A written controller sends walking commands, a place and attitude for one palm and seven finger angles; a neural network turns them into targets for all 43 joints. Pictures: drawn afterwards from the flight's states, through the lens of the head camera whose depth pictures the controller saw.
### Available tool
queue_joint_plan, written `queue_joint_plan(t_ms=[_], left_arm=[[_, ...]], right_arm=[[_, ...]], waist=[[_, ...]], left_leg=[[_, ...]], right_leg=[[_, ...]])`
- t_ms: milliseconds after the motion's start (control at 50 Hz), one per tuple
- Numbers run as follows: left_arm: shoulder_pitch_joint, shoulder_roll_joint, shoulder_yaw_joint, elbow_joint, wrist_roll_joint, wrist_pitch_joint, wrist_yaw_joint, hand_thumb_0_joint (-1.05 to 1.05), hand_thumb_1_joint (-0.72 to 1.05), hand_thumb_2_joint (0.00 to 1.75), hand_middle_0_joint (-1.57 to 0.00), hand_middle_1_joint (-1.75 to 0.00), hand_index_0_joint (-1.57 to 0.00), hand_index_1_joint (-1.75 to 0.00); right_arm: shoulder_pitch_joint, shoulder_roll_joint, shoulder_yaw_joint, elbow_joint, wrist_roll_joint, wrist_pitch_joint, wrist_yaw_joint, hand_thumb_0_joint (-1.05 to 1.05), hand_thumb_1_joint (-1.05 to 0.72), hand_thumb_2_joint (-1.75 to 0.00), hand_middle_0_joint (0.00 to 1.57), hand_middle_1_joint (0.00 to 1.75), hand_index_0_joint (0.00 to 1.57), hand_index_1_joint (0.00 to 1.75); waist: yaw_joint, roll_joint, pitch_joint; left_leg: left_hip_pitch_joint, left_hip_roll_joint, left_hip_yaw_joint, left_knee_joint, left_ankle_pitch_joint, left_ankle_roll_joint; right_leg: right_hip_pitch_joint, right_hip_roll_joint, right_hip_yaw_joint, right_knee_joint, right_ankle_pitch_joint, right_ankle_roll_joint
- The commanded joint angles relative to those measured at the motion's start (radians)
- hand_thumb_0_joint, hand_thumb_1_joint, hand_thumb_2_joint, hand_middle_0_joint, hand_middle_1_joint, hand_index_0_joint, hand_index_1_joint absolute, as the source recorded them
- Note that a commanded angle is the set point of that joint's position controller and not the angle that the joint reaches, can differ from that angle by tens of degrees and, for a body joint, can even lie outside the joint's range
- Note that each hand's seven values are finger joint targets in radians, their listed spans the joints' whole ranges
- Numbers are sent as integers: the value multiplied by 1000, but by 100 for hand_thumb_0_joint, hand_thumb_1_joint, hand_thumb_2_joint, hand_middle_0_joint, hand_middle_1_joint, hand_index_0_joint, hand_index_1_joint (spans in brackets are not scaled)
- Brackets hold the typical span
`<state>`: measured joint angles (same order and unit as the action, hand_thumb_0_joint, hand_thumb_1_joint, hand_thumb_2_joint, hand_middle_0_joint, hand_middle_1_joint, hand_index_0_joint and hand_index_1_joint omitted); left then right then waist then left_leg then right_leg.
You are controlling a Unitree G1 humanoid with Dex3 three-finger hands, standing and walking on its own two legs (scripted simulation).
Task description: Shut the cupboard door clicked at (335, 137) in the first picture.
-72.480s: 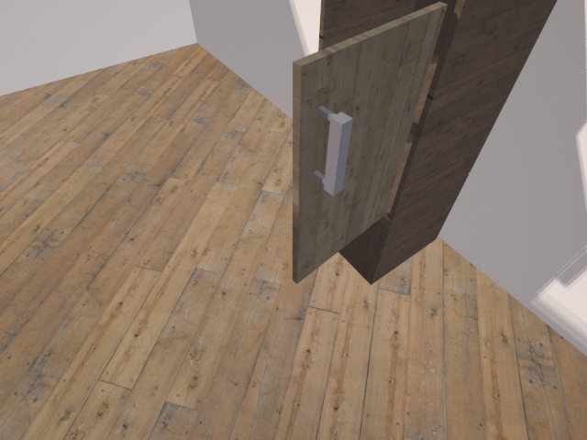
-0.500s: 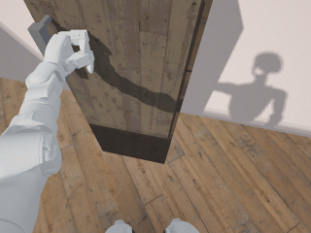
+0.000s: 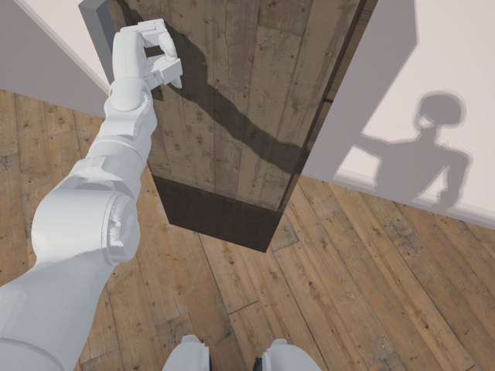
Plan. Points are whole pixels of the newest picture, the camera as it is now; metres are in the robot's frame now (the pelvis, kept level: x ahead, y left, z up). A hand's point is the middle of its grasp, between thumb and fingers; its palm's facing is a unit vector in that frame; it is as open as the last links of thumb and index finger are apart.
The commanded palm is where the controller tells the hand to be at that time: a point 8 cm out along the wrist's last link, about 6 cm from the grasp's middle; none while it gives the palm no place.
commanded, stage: pull the fist back off the door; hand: left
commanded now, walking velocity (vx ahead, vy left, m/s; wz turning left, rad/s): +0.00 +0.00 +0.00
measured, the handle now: (117, 47) +0.59 +0.17 +0.14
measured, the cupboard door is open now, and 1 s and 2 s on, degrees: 0 0 0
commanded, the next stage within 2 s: draw the hand back to the body in 0.68 s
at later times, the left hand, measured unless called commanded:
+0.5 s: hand (202, 81) +0.52 +0.04 +0.14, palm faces -0.02 -1.00 +0.00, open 3.1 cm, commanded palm +0.47 +0.10 +0.15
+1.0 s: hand (178, 104) +0.45 +0.07 +0.16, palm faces -0.01 -1.00 -0.01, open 3.1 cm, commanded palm +0.40 +0.13 +0.16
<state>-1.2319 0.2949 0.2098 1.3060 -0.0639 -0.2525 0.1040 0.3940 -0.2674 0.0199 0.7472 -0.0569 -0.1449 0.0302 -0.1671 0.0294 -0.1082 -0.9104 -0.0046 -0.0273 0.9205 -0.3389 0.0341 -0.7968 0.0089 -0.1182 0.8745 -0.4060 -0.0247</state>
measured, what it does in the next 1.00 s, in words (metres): shifts its weight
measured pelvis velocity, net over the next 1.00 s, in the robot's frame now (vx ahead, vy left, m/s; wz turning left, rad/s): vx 0.04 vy -0.03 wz -0.05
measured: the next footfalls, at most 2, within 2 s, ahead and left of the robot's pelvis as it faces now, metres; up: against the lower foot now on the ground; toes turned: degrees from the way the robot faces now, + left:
none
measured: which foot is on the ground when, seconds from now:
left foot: down 0.00-1.00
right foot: down 0.00-1.00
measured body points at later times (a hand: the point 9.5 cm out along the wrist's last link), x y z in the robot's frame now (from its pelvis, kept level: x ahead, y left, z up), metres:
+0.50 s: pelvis +0.02 -0.01 +0.02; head +0.09 -0.03 +0.46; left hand +0.51 +0.09 +0.14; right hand -0.01 -0.27 -0.10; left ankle +0.05 +0.09 -0.68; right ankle +0.00 -0.11 -0.68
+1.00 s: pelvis +0.04 -0.03 +0.04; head +0.05 -0.06 +0.49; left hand +0.44 +0.12 +0.17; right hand +0.18 -0.28 -0.07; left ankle +0.05 +0.09 -0.68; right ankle +0.00 -0.11 -0.68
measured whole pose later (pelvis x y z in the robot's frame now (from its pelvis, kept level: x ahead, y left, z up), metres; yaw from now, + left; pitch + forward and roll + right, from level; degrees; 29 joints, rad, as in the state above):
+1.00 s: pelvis +0.04 -0.03 +0.04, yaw -3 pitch +6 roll +1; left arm -0.48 0.15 0.14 0.61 -0.15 -0.18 -0.01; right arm 0.25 -0.26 0.01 0.60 0.04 -0.02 0.00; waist -0.03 0.05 -0.11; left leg -0.44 0.01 0.04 0.66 -0.33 0.00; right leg -0.39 0.03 -0.04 0.68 -0.40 -0.05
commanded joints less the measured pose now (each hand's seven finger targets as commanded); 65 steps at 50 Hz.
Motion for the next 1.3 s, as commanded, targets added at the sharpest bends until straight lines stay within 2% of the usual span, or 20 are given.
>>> queue_joint_plan(t_ms=[0, 140, 280, 300, 360, 460, 480, 500, 580, 640, 760, 780, 800, 860, 900, 980, 1000, 1100, 1180, 1280], left_arm=[[-708, 62, -103, -225, 118, -106, 59, 0, 90, 90, -130, -150, -130, -150], [-584, 79, -42, -152, 0, -74, -20, 0, 90, 90, -130, -150, -130, -150], [-367, 87, -7, -251, -3, -139, -27, 0, 90, 90, -130, -150, -130, -150], [-349, 82, -12, -276, -4, -145, -26, 0, 90, 90, -130, -150, -130, -150], [-250, 134, 53, -370, -10, -152, -16, 0, 90, 90, -130, -150, -130, -150], [-72, 146, 73, -547, -3, -158, -7, 0, 90, 90, -130, -150, -130, -150], [-22, 104, 42, -576, -8, -150, -12, 0, 90, 90, -130, -150, -130, -150], [14, 114, 51, -601, -11, -143, -14, 0, 90, 90, -130, -150, -130, -150], [151, 40, -3, -723, -41, -100, -42, 0, 90, 90, -130, -150, -130, -150], [166, 32, -18, -768, -52, -69, -52, 0, 90, 90, -130, -150, -130, -150], [135, -66, -113, -800, -65, -37, -73, 0, 90, 90, -130, -150, -130, -150], [134, -66, -110, -785, -70, -31, -73, 0, 90, 90, -130, -150, -130, -150], [178, -20, -68, -780, -73, -29, -74, 0, 90, 90, -130, -150, -130, -150], [294, 29, -20, -862, -77, -26, -92, 0, 90, 90, -130, -150, -130, -150], [398, 54, 2, -890, -79, -7, -106, 0, 90, 90, -130, -150, -130, -150], [474, 21, -35, -1023, -103, 39, -147, 0, 90, 90, -130, -150, -130, -150], [515, 42, -13, -1055, -115, 51, -154, 0, 90, 90, -130, -150, -130, -150], [562, 59, -19, -1180, -147, 107, -193, 0, 90, 90, -130, -150, -130, -150], [639, 54, -29, -1285, -162, 141, -219, 0, 90, 90, -130, -150, -130, -150], [749, 82, 6, -1353, -189, 200, -242, 0, 90, 90, -116, -135, -116, -135]], right_arm=[[196, -182, -67, -42, -5, 1, 16, 0, -90, -90, 20, 30, 20, 30], [165, -187, -56, -83, 21, 8, -2, 0, -90, -90, 20, 30, 20, 30], [161, -171, -67, -114, 28, 23, 7, 0, -90, -90, 20, 30, 20, 30], [165, -169, -70, -117, 28, 28, 5, 0, -90, -90, 20, 30, 20, 30], [144, -160, -76, -140, 35, 45, 3, 0, -90, -90, 20, 30, 20, 30], [101, -140, -78, -176, 47, 69, -2, 0, -90, -90, 20, 30, 20, 30], [85, -133, -78, -186, 50, 70, -2, 0, -90, -90, 20, 30, 20, 30], [83, -135, -82, -190, 54, 74, -6, 0, -90, -90, 20, 30, 20, 30], [33, -120, -83, -209, 69, 77, -9, 0, -90, -90, 20, 30, 20, 30], [12, -116, -81, -203, 77, 79, -19, 0, -90, -90, 20, 30, 20, 30], [-45, -100, -72, -196, 87, 74, -32, 0, -90, -90, 20, 30, 20, 30], [-50, -101, -72, -193, 85, 73, -35, 0, -90, -90, 20, 30, 20, 30], [-50, -106, -71, -197, 85, 75, -37, 0, -90, -90, 20, 30, 20, 30], [-102, -99, -59, -235, 89, 82, -37, 0, -90, -90, 20, 30, 20, 30], [-123, -99, -55, -257, 92, 92, -39, 0, -90, -90, 20, 30, 20, 30], [-184, -91, -47, -292, 107, 102, -46, 0, -90, -90, 20, 30, 20, 30], [-191, -95, -47, -303, 110, 103, -51, 0, -90, -90, 20, 30, 20, 30], [-247, -95, -33, -308, 119, 94, -77, 0, -90, -90, 20, 30, 20, 30], [-284, -87, -26, -310, 122, 70, -89, 0, -90, -90, 20, 30, 20, 30], [-315, -90, -16, -316, 125, 47, -101, 0, -90, -90, 20, 30, 20, 30]], waist=[[-155, 151, -371], [-108, 42, -359], [-34, 6, -374], [-31, 9, -388], [19, -7, -431], [67, -24, -416], [71, -26, -403], [75, -33, -400], [88, -62, -360], [82, -68, -327], [64, -43, -291], [62, -62, -288], [81, -91, -289], [135, -74, -359], [158, -81, -341], [159, -87, -273], [168, -103, -275], [158, -97, -185], [173, -14, -192], [181, -74, -137]], left_leg=[[558, 25, -128, -133, -22, -15], [494, 13, -95, -169, -55, -10], [501, 14, -47, -174, 50, -6], [521, 13, -41, -176, 83, -4], [523, 6, -5, -181, 158, 0], [543, 2, 30, -199, 257, 5], [546, -1, 42, -203, 272, 8], [557, 0, 47, -205, 286, 8], [583, -3, 62, -223, 341, 11], [607, -4, 61, -229, 358, 12], [659, -9, 47, -233, 340, 10], [658, -11, 46, -231, 333, 11], [648, -12, 46, -234, 339, 13], [648, -22, 56, -257, 369, 11], [639, -22, 61, -266, 385, 12], [656, -19, 69, -299, 342, 14], [664, -18, 69, -303, 344, 16], [687, -15, 62, -341, 268, 20], [741, -15, 50, -362, 270, 15], [739, -13, 38, -394, 225, 16]], right_leg=[[-157, 30, 63, -133, 54, -1], [-33, 37, 74, -173, 47, 3], [82, 42, 78, -188, 107, 3], [104, 43, 77, -188, 133, 3], [215, 46, 89, -194, 232, 6], [334, 47, 97, -199, 390, 8], [356, 47, 101, -206, 427, 10], [372, 46, 100, -209, 443, 11], [430, 41, 105, -225, 561, 18], [438, 34, 109, -237, 597, 24], [400, 23, 108, -253, 569, 25], [399, 22, 109, -257, 567, 26], [427, 19, 112, -257, 581, 28], [529, 2, 122, -245, 669, 28], [567, -2, 119, -247, 703, 28], [575, -10, 126, -285, 697, 40], [592, -11, 125, -293, 696, 45], [567, -12, 131, -350, 566, 49], [563, -2, 113, -363, 484, 22], [559, -1, 108, -398, 398, 24]])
